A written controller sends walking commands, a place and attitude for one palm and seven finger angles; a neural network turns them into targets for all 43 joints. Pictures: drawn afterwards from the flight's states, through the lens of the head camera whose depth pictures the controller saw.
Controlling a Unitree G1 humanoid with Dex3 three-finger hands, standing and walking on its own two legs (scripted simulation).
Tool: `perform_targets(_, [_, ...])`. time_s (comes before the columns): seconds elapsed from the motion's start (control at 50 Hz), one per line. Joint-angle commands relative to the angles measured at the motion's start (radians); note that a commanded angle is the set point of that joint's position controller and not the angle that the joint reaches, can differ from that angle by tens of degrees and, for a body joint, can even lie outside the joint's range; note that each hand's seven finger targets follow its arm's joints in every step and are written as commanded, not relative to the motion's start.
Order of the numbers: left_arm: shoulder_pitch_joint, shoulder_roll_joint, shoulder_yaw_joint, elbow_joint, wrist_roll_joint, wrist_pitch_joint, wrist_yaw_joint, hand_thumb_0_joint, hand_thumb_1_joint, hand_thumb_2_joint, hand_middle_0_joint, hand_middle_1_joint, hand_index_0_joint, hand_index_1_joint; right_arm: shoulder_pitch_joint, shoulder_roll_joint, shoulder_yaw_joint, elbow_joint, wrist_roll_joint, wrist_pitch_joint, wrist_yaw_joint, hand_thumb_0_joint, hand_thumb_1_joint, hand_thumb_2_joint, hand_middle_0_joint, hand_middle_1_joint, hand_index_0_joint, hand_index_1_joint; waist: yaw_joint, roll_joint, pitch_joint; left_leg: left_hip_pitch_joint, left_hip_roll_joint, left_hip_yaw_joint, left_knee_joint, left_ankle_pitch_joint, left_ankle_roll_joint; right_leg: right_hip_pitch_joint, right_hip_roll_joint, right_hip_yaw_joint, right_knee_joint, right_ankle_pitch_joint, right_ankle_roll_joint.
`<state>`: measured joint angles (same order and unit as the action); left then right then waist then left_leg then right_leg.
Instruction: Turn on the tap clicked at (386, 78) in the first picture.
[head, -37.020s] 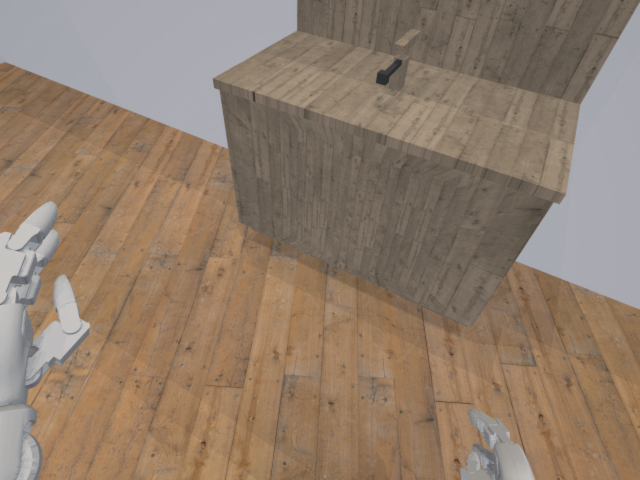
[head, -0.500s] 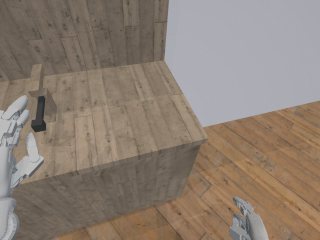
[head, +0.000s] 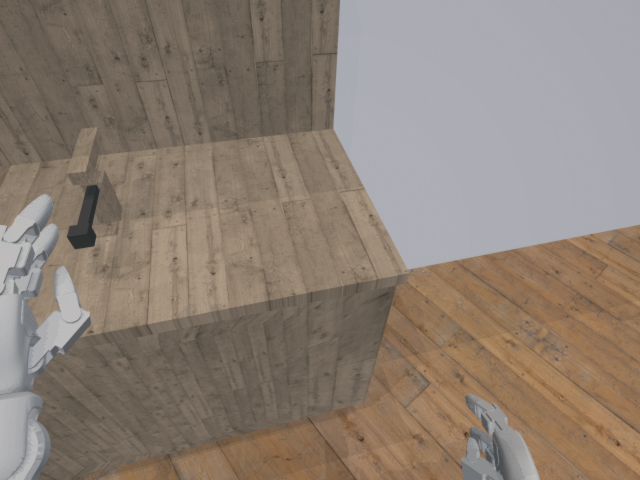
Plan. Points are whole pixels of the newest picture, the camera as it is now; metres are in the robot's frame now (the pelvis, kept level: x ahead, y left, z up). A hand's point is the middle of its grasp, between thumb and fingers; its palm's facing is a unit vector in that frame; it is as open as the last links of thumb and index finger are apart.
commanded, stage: turn the palm inward beside the body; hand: left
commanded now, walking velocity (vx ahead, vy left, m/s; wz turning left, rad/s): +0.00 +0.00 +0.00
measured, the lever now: (82, 236) +0.42 +0.42 +0.04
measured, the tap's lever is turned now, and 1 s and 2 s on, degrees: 0 0 0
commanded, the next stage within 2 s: reach beside the lever's end, fingers flat in 1.78 s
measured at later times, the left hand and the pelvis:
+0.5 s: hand (103, 316) +0.22 +0.24 +0.15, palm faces +0.49 -0.84 -0.25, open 7.4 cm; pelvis +0.03 -0.03 +0.00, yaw +1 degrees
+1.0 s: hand (104, 342) +0.20 +0.24 +0.13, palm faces +0.47 -0.87 -0.17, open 7.4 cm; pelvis +0.02 +0.01 -0.01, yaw +1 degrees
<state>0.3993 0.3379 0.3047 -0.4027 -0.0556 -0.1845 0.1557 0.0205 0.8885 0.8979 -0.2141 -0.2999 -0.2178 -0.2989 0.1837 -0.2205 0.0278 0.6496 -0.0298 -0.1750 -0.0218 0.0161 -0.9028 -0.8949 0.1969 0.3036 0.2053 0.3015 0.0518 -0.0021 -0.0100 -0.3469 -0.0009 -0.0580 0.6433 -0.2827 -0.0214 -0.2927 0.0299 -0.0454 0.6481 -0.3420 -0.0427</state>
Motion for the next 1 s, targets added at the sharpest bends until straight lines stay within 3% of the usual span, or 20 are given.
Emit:
perform_targets(0.0, [-0.228, 0.184, 0.121, -0.076, -0.032, -0.032, 0.014, 0.0, 0.9, 0.9, -0.2, -0.3, -0.2, -0.3, -0.133, -0.121, -0.038, -0.117, 0.02, -0.07, -0.03, 0.0, -0.9, -0.9, 0.2, 0.3, 0.2, 0.3, -0.028, 0.11, -0.015, 0.026, -0.031, 0.039, -0.08, -0.149, 0.044, -0.115, -0.033, 0.032, -0.188, -0.13, 0.033])
perform_targets(0.06, [-0.229, 0.172, 0.073, 0.004, -0.076, 0.117, -0.071, 0.0, 0.9, 0.9, -0.2, -0.3, -0.2, -0.3, -0.147, -0.135, -0.032, -0.127, 0.043, -0.065, -0.069, 0.0, -0.9, -0.9, 0.2, 0.3, 0.2, 0.3, -0.015, 0.053, 0.033, 0.016, -0.034, 0.045, -0.076, -0.116, 0.051, -0.093, -0.058, 0.091, -0.26, -0.189, 0.041])
perform_targets(0.12, [-0.239, 0.186, 0.065, -0.099, -0.087, 0.189, -0.109, 0.0, 0.9, 0.9, -0.2, -0.3, -0.2, -0.3, -0.154, -0.132, -0.032, -0.154, 0.046, -0.075, -0.092, 0.0, -0.9, -0.9, 0.2, 0.3, 0.2, 0.3, 0.005, -0.008, -0.046, 0.044, -0.027, 0.031, -0.068, -0.023, 0.059, -0.036, -0.069, 0.105, -0.256, -0.101, 0.05])
perform_targets(0.16, [-0.207, 0.224, 0.131, -0.142, -0.087, 0.165, -0.098, 0.0, 0.9, 0.9, -0.2, -0.3, -0.2, -0.3, -0.143, -0.124, -0.032, -0.151, 0.042, -0.091, -0.091, 0.0, -0.9, -0.9, 0.2, 0.3, 0.2, 0.3, 0.017, -0.032, -0.078, 0.05, -0.022, 0.025, -0.054, 0.049, 0.057, -0.016, -0.07, 0.106, -0.228, 0.036, 0.06])
perform_targets(0.24, [-0.076, 0.217, 0.215, -0.196, -0.109, 0.025, -0.059, 0.0, 0.9, 0.9, -0.2, -0.3, -0.2, -0.3, -0.086, -0.116, -0.05, -0.136, 0.025, -0.113, -0.063, 0.0, -0.9, -0.9, 0.2, 0.3, 0.2, 0.3, 0.032, -0.071, -0.202, 0.057, -0.022, 0.027, -0.019, 0.204, 0.05, 0.047, -0.066, 0.062, -0.109, 0.424, 0.083])
perform_targets(0.26, [-0.055, 0.253, 0.263, -0.201, -0.109, 0.003, -0.046, 0.0, 0.9, 0.9, -0.2, -0.3, -0.2, -0.3, -0.079, -0.115, -0.054, -0.127, 0.025, -0.117, -0.058, 0.0, -0.9, -0.9, 0.2, 0.3, 0.2, 0.3, 0.045, -0.023, -0.214, 0.058, -0.026, 0.036, -0.009, 0.226, 0.048, 0.056, -0.067, 0.065, -0.098, 0.474, 0.084])
perform_targets(0.28, [-0.039, 0.198, 0.228, -0.194, -0.118, -0.01, -0.043, 0.0, 0.9, 0.9, -0.2, -0.3, -0.2, -0.3, -0.074, -0.106, -0.052, -0.128, 0.026, -0.12, -0.052, 0.0, -0.9, -0.9, 0.2, 0.3, 0.2, 0.3, 0.035, -0.016, -0.212, 0.052, -0.03, 0.042, -0.004, 0.235, 0.047, 0.062, -0.07, 0.056, -0.085, 0.501, 0.084])
perform_targets(0.3, [-0.014, 0.192, 0.233, -0.164, -0.124, -0.012, -0.039, 0.0, 0.9, 0.9, -0.2, -0.3, -0.2, -0.3, -0.067, -0.109, -0.056, -0.125, 0.03, -0.122, -0.048, 0.0, -0.9, -0.9, 0.2, 0.3, 0.2, 0.3, 0.032, -0.004, -0.192, 0.042, -0.027, 0.049, 0.003, 0.232, 0.045, 0.05, -0.072, 0.055, -0.084, 0.512, 0.085])
perform_targets(0.36, [0.015, 0.157, 0.206, -0.139, -0.129, 0.025, -0.045, 0.0, 0.9, 0.9, -0.2, -0.3, -0.2, -0.3, -0.069, -0.115, -0.057, -0.126, 0.04, -0.123, -0.052, 0.0, -0.9, -0.9, 0.2, 0.3, 0.2, 0.3, 0.027, 0.042, -0.147, 0.024, -0.029, 0.059, 0.007, 0.221, 0.048, 0.028, -0.076, 0.055, -0.096, 0.489, 0.079])
perform_targets(0.44, [-0.048, 0.119, 0.119, -0.165, -0.144, 0.083, -0.078, 0.0, 0.9, 0.9, -0.2, -0.3, -0.2, -0.3, -0.069, -0.129, -0.055, -0.141, 0.048, -0.131, -0.074, 0.0, -0.9, -0.9, 0.2, 0.3, 0.2, 0.3, 0.005, -0.005, -0.118, 0.023, -0.027, 0.045, -0.005, 0.176, 0.057, -0.004, -0.074, 0.057, -0.122, 0.391, 0.078])
perform_targets(0.46, [-0.058, 0.125, 0.117, -0.18, -0.136, 0.085, -0.079, 0.0, 0.9, 0.9, -0.2, -0.3, -0.2, -0.3, -0.076, -0.127, -0.053, -0.139, 0.05, -0.138, -0.079, 0.0, -0.9, -0.9, 0.2, 0.3, 0.2, 0.3, 0.004, 0.02, -0.11, 0.033, -0.028, 0.047, -0.004, 0.18, 0.059, -0.014, -0.072, 0.06, -0.126, 0.384, 0.076])
perform_targets(0.54, [-0.036, 0.119, 0.097, -0.238, -0.12, 0.041, -0.065, 0.0, 0.9, 0.9, -0.2, -0.3, -0.2, -0.3, -0.056, -0.129, -0.06, -0.143, 0.038, -0.164, -0.077, 0.0, -0.9, -0.9, 0.2, 0.3, 0.2, 0.3, 0.01, -0.019, -0.177, 0.058, -0.029, 0.035, -0.001, 0.224, 0.062, -0.002, -0.064, 0.035, -0.093, 0.416, 0.07])
perform_targets(0.56, [-0.022, 0.135, 0.112, -0.251, -0.112, 0.029, -0.053, 0.0, 0.9, 0.9, -0.2, -0.3, -0.2, -0.3, -0.06, -0.123, -0.056, -0.138, 0.04, -0.168, -0.074, 0.0, -0.9, -0.9, 0.2, 0.3, 0.2, 0.3, 0.022, 0.022, -0.177, 0.063, -0.03, 0.037, -0.004, 0.231, 0.061, -0.005, -0.057, 0.028, -0.09, 0.399, 0.062])
perform_targets(0.62, [0.016, 0.099, 0.098, -0.234, -0.116, 0.01, -0.023, 0.0, 0.9, 0.9, -0.2, -0.3, -0.2, -0.3, -0.06, -0.121, -0.056, -0.14, 0.035, -0.176, -0.065, 0.0, -0.9, -0.9, 0.2, 0.3, 0.2, 0.3, 0.022, 0.01, -0.166, 0.045, -0.03, 0.034, -0.003, 0.209, 0.056, -0.022, -0.049, 0.012, -0.081, 0.331, 0.051])
perform_targets(0.66, [0.041, 0.103, 0.113, -0.225, -0.115, 0.023, -0.004, 0.0, 0.9, 0.9, -0.2, -0.3, -0.2, -0.3, -0.073, -0.119, -0.054, -0.139, 0.041, -0.175, -0.062, 0.0, -0.9, -0.9, 0.2, 0.3, 0.2, 0.3, 0.033, 0.038, -0.146, 0.035, -0.029, 0.037, -0.007, 0.199, 0.054, -0.026, -0.046, 0.007, -0.087, 0.294, 0.043])
perform_targets(0.68, [0.037, 0.067, 0.081, -0.234, -0.119, 0.032, 0.0, 0.0, 0.9, 0.9, -0.2, -0.3, -0.2, -0.3, -0.076, -0.114, -0.05, -0.147, 0.039, -0.173, -0.06, 0.0, -0.9, -0.9, 0.2, 0.3, 0.2, 0.3, 0.028, 0.038, -0.156, 0.038, -0.03, 0.036, -0.011, 0.191, 0.052, -0.028, -0.045, 0.0, -0.08, 0.277, 0.041])
perform_targets(0.76, [0.038, 0.049, 0.053, -0.216, -0.123, 0.096, 0.008, 0.0, 0.9, 0.9, -0.2, -0.3, -0.2, -0.3, -0.093, -0.12, -0.041, -0.157, 0.045, -0.164, -0.066, 0.0, -0.9, -0.9, 0.2, 0.3, 0.2, 0.3, 0.025, 0.011, -0.097, 0.016, -0.023, 0.025, -0.029, 0.134, 0.053, -0.054, -0.037, -0.007, -0.103, 0.188, 0.037])
perform_targets(0.8, [0.015, 0.034, 0.021, -0.254, -0.12, 0.111, 0.01, 0.0, 0.9, 0.9, -0.2, -0.3, -0.2, -0.3, -0.094, -0.121, -0.037, -0.168, 0.043, -0.163, -0.069, 0.0, -0.9, -0.9, 0.2, 0.3, 0.2, 0.3, 0.02, 0.033, -0.109, 0.028, -0.021, 0.015, -0.038, 0.124, 0.052, -0.057, -0.035, -0.011, -0.098, 0.163, 0.032])
perform_targets(0.96, [0.036, 0.044, 0.015, -0.316, -0.094, 0.099, 0.045, 0.0, 0.9, 0.9, -0.2, -0.3, -0.2, -0.3, -0.098, -0.117, -0.027, -0.167, 0.034, -0.173, -0.064, 0.0, -0.9, -0.9, 0.2, 0.3, 0.2, 0.3, 0.028, 0.073, -0.117, 0.027, -0.018, -0.011, -0.051, 0.073, 0.045, -0.08, -0.027, -0.021, -0.085, 0.079, 0.021])
perform_targets(0.98, [0.044, 0.015, -0.007, -0.319, -0.1, 0.099, 0.047, 0.0, 0.9, 0.9, -0.2, -0.3, -0.2, -0.3, -0.1, -0.111, -0.024, -0.171, 0.033, -0.173, -0.063, 0.0, -0.9, -0.9, 0.2, 0.3, 0.2, 0.3, 0.022, 0.066, -0.121, 0.03, -0.018, -0.013, -0.049, 0.076, 0.043, -0.078, -0.028, -0.025, -0.079, 0.083, 0.02])
